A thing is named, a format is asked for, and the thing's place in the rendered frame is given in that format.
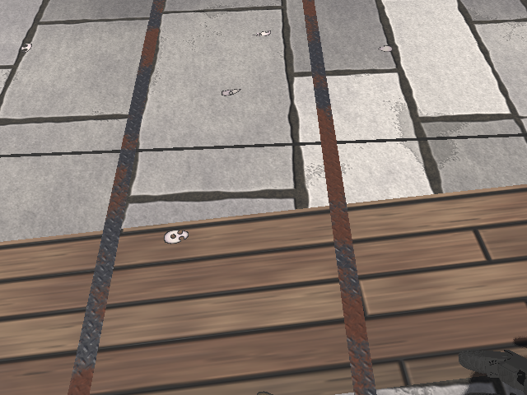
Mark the right robot hand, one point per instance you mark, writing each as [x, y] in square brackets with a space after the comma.
[508, 366]

